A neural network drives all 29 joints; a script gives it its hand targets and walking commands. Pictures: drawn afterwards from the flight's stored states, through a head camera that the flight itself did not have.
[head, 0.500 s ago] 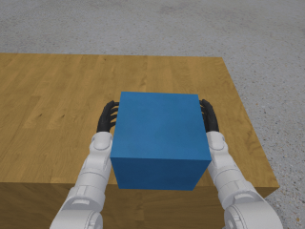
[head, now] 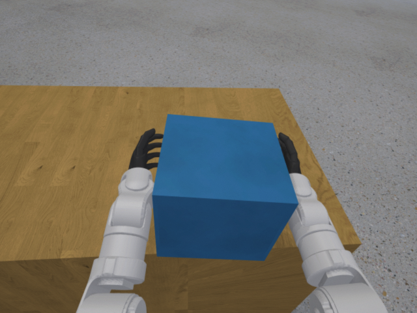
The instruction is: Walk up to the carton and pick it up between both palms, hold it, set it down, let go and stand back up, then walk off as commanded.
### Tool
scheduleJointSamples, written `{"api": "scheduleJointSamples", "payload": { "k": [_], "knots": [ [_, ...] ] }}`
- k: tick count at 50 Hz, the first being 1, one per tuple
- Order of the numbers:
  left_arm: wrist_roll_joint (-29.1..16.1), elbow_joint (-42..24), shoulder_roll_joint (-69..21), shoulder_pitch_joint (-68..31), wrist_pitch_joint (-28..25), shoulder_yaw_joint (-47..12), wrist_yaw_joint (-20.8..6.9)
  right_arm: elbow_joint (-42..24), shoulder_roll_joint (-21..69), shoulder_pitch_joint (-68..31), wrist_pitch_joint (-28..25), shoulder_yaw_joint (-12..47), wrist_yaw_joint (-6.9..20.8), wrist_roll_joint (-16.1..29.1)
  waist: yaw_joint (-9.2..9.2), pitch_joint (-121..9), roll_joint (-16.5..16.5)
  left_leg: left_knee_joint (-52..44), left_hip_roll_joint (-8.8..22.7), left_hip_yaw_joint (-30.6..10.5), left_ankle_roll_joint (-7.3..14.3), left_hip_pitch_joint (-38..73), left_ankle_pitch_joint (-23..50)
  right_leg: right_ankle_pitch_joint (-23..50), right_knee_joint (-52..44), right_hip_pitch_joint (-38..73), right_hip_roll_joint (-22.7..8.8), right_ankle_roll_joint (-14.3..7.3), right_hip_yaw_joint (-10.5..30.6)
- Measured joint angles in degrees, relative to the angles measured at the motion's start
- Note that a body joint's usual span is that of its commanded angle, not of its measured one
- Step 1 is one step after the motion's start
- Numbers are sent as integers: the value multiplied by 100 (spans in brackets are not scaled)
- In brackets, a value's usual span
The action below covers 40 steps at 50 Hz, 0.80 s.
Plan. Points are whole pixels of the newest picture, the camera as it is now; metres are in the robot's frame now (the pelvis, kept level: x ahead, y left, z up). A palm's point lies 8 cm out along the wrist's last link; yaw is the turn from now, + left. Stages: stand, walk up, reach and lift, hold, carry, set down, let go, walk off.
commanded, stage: reach and lift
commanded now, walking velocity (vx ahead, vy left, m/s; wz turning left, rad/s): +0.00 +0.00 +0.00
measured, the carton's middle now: (216, 188) +0.32 -0.02 +0.10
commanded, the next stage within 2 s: hold in 1.00 s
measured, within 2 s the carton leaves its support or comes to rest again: neither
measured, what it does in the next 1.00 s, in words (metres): stands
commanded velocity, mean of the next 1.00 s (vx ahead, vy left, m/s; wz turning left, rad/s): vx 0.00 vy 0.00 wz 0.00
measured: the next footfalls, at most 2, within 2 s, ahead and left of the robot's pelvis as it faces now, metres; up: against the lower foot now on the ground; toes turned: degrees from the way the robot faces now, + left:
none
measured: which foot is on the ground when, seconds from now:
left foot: down 0.00-1.00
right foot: down 0.00-1.00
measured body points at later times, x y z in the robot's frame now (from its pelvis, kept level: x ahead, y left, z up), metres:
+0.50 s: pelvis +0.00 -0.01 +0.00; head -0.03 +0.01 +0.45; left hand +0.38 +0.13 +0.14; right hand +0.38 -0.17 +0.14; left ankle +0.00 +0.11 -0.75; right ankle +0.03 -0.14 -0.75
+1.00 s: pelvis +0.00 +0.00 +0.00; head -0.03 +0.01 +0.45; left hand +0.38 +0.13 +0.15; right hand +0.38 -0.16 +0.15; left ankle +0.00 +0.11 -0.75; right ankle +0.03 -0.14 -0.75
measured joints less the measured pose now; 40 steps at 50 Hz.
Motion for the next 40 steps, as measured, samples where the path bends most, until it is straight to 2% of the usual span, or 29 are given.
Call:
{"api": "scheduleJointSamples", "payload": {
  "k": [14, 22, 30, 40],
  "knots": [
    [-27, 16, 108, -345, 260, 96, -18, 78, 32, -448, 290, -185, 33, -34, 1, -67, 54, -39, -23, -72, -14, -114, 113, 45, 33, -118, -21, -19, -67],
    [53, 10, 101, -454, 371, 254, -168, 75, 10, -575, 434, -135, -9, -31, -45, -20, 50, -88, -9, -63, -21, 4, 106, 13, 43, -34, -9, -26, -57],
    [50, -310, 117, -336, 500, 205, -194, -184, -13, -473, 504, -3, -92, 144, -116, -10, 63, -30, 16, -84, -31, 49, 37, -1, -8, 67, 20, -22, -77],
    [84, -603, 97, -256, 720, 188, -216, -385, -56, -426, 656, 91, -120, 277, -80, 49, 56, -11, 26, -52, -27, 111, -1, -11, -22, 132, 30, -17, -43]
  ]
}}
